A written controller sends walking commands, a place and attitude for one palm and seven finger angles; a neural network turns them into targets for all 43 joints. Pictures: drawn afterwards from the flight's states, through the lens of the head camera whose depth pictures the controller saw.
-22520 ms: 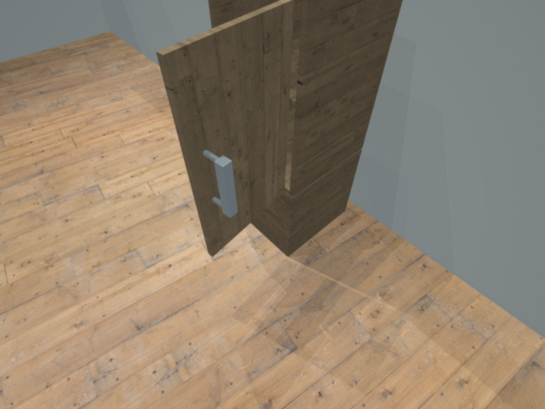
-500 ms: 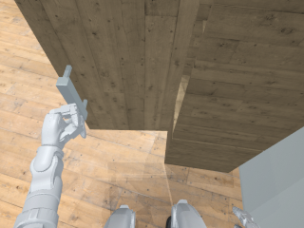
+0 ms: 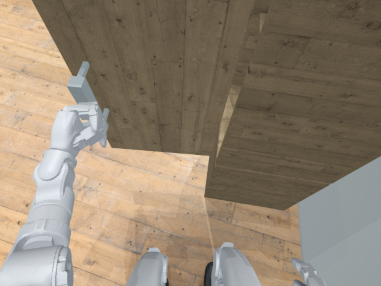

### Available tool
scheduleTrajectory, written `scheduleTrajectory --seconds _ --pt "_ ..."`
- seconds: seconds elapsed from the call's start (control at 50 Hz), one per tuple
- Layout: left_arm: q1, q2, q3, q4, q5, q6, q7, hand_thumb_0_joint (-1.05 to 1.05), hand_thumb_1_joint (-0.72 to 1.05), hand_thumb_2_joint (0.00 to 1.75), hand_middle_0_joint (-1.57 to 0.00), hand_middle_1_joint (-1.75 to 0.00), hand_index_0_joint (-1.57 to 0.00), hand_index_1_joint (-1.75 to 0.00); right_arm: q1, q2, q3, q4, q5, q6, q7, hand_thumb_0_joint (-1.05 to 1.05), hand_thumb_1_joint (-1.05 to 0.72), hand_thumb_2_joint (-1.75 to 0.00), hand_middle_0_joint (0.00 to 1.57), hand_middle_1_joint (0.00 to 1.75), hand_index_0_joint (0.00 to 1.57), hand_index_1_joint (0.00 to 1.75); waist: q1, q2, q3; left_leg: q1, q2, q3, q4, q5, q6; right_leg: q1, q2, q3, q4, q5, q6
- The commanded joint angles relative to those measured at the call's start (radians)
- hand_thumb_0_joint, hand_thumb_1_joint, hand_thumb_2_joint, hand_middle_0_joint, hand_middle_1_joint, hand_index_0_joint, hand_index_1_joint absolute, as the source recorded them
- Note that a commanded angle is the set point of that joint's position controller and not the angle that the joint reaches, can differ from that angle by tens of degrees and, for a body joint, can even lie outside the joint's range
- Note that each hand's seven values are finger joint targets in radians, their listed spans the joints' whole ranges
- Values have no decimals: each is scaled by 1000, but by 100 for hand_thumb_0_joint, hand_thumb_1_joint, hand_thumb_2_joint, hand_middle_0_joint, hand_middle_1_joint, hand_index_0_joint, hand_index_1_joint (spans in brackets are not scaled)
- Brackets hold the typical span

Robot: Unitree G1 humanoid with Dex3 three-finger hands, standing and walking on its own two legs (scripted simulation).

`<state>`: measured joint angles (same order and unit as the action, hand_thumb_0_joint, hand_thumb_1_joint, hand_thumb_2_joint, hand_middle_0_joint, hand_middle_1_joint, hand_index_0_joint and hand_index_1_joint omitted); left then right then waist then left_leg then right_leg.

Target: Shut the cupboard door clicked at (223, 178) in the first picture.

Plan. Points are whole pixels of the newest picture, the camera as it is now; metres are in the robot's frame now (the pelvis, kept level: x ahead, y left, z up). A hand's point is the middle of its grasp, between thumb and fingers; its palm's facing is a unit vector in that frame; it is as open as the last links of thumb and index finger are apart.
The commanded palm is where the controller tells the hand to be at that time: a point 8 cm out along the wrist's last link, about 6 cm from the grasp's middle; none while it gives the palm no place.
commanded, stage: push the door shut along its arc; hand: left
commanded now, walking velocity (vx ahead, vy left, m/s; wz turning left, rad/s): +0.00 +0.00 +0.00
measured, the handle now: (93, 100) +0.49 +0.22 +0.04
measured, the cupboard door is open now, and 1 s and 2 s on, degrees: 95 74 60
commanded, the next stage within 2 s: pull the fist back off the door in 1.54 s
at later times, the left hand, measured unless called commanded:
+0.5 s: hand (112, 108) +0.47 +0.18 +0.04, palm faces -0.22 -0.97 -0.04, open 3.2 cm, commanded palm +0.48 +0.21 +0.05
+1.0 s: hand (143, 82) +0.54 +0.12 +0.05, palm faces -0.37 -0.93 -0.02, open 2.9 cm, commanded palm +0.55 +0.16 +0.05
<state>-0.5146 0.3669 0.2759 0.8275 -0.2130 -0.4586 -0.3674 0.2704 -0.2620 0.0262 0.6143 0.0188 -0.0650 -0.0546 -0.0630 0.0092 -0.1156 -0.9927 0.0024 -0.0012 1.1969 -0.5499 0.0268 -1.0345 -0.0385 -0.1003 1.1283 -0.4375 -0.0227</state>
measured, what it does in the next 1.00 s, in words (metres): stands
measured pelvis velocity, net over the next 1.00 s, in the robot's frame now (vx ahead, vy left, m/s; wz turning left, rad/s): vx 0.00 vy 0.01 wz -0.05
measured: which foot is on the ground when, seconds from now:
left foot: down 0.00-1.00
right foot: down 0.00-1.00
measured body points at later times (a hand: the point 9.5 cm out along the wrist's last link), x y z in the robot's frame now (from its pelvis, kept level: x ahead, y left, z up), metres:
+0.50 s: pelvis -0.01 +0.01 -0.01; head +0.13 +0.04 +0.42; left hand +0.48 +0.23 +0.05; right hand +0.03 -0.26 -0.12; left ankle +0.01 +0.10 -0.64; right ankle +0.05 -0.11 -0.64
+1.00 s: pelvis +0.00 +0.01 -0.02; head +0.18 +0.02 +0.39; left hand +0.56 +0.17 +0.05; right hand -0.01 -0.25 -0.13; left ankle +0.01 +0.10 -0.64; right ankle +0.06 -0.11 -0.64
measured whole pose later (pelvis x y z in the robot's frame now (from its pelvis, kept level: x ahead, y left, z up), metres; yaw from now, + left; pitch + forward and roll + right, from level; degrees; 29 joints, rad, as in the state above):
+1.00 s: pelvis +0.00 +0.01 -0.02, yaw -3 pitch +28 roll -4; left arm -1.05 0.56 0.32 1.18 -0.08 -0.32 -0.49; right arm 0.36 -0.27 0.06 0.61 -0.01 0.00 -0.03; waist -0.23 0.04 -0.11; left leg -1.20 0.03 0.02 1.29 -0.59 0.05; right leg -1.24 -0.01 -0.08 1.19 -0.44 -0.01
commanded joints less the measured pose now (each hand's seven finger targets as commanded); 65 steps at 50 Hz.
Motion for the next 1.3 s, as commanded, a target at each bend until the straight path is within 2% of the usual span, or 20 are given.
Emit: scheduleTrajectory --seconds 0.0,0.04,0.18,0.32,0.46,0.48,0.52,0.58,0.64,0.72,0.78,0.86,0.94,1.02,1.04,1.06,1.12,1.2,1.24,1.28 --pt "-556 219 14 -146 1 -54 -27 0 90 90 -130 -150 -130 -150 95 -167 -62 -62 8 -30 -17 0 -90 -90 20 30 20 30 -76 69 -416 165 -2 -54 -168 230 -4 239 31 85 -126 148 -8" --pt "-592 192 -17 -127 1 -48 -44 0 90 90 -130 -150 -130 -150 105 -169 -63 -55 8 -29 -16 0 -90 -90 20 30 20 30 -87 87 -444 192 -1 -59 -162 248 -4 210 32 81 -123 155 -9" --pt "-700 228 -23 -68 11 -38 -86 0 90 90 -130 -150 -130 -150 139 -186 -62 -37 3 -23 -7 0 -90 -90 20 30 20 30 -100 131 -494 227 0 -77 -151 269 -6 162 39 72 -111 146 -17" --pt "-801 212 -51 -14 25 -33 -86 0 90 90 -130 -150 -130 -150 167 -199 -65 -23 0 -12 -2 0 -90 -90 20 30 20 30 -142 119 -460 242 5 -97 -155 237 -6 79 43 58 -109 113 -18" --pt "-892 192 -85 -2 49 -36 -81 0 90 90 -130 -150 -130 -150 198 -204 -66 -14 -10 -8 8 0 -90 -90 20 30 20 30 -159 193 -497 329 8 -129 -152 292 -19 0 46 39 -89 119 -26" --pt "-891 224 -61 7 52 -31 -83 0 90 90 -130 -150 -130 -150 203 -209 -67 -9 -11 -2 9 0 -90 -90 20 30 20 30 -156 180 -514 330 11 -128 -148 306 -20 12 45 41 -92 129 -25" --pt "-896 245 -46 67 55 -12 -86 0 90 90 -130 -150 -130 -150 207 -210 -61 -9 -8 7 7 0 -90 -90 20 30 20 30 -168 131 -471 266 11 -119 -145 271 -10 28 47 46 -99 117 -22" --pt "-960 236 -67 79 69 0 -89 0 90 90 -130 -150 -130 -150 211 -209 -56 -9 -10 7 7 0 -90 -90 20 30 20 30 -178 184 -472 277 11 -131 -141 271 -14 -17 48 40 -83 111 -25" --pt "-967 276 -27 117 75 17 -79 0 90 90 -130 -150 -130 -150 223 -214 -53 -13 -15 15 8 0 -90 -90 20 30 20 30 -182 172 -471 265 14 -135 -130 283 -15 -28 49 38 -76 115 -25" --pt "-1003 316 -5 105 88 25 -87 0 90 90 -130 -150 -130 -150 237 -213 -51 -20 -20 21 12 0 -90 -90 20 30 20 30 -183 190 -541 263 15 -122 -96 358 -9 2 53 44 -64 153 -23" --pt "-1005 317 -5 140 93 44 -98 0 90 90 -130 -150 -130 -150 246 -209 -49 -21 -21 29 14 0 -90 -90 20 30 20 30 -188 190 -541 259 18 -120 -81 402 -9 -1 59 41 -57 175 -22" --pt "-971 409 79 157 101 71 -98 0 90 90 -130 -150 -130 -150 264 -209 -46 -41 -20 42 15 0 -90 -90 20 30 20 30 -170 174 -583 224 18 -101 -60 457 -1 58 65 46 -42 228 -23" --pt "-976 456 102 162 124 92 -98 0 90 90 -130 -150 -130 -150 273 -204 -43 -52 -24 52 17 0 -90 -90 20 30 20 30 -179 155 -568 146 19 -79 -45 444 8 109 65 59 -41 271 -13" --pt "-1010 429 70 149 124 100 -119 0 90 90 -130 -150 -130 -150 279 -203 -48 -49 -22 52 14 0 -90 -90 20 30 20 30 -196 146 -572 140 19 -73 -37 427 13 115 70 65 -49 278 -11" --pt "-1044 412 50 140 120 104 -125 0 90 90 -130 -150 -130 -150 284 -203 -50 -42 -22 50 12 0 -90 -90 20 30 20 30 -212 137 -570 141 20 -74 -33 422 16 112 71 66 -52 281 -9" --pt "-1063 390 33 137 109 103 -136 0 90 90 -130 -150 -130 -150 283 -198 -48 -39 -19 46 8 0 -90 -90 20 30 20 30 -214 169 -569 158 17 -73 -26 434 15 90 72 61 -48 283 -13" --pt "-1112 420 35 137 114 118 -151 0 90 90 -130 -150 -130 -150 293 -208 -50 -18 -21 41 2 0 -90 -90 20 30 20 30 -227 178 -583 178 22 -81 -23 428 15 73 71 61 -54 269 -12" --pt "-1169 364 -20 167 111 138 -167 0 90 90 -130 -150 -130 -150 287 -208 -46 2 -23 25 -4 0 -90 -90 20 30 20 30 -247 226 -564 212 22 -92 -16 414 11 -1 73 51 -57 228 -17" --pt "-1219 383 -16 144 110 141 -168 0 90 90 -130 -150 -130 -150 287 -213 -46 10 -27 15 -7 0 -90 -90 20 30 20 30 -252 240 -585 211 20 -93 -6 404 12 -6 73 51 -53 218 -19" --pt "-1251 354 -41 143 104 143 -172 0 90 90 -130 -150 -130 -150 287 -215 -45 18 -28 7 -10 0 -90 -90 20 30 20 30 -265 256 -594 249 23 -103 -3 426 10 -43 76 43 -49 220 -22"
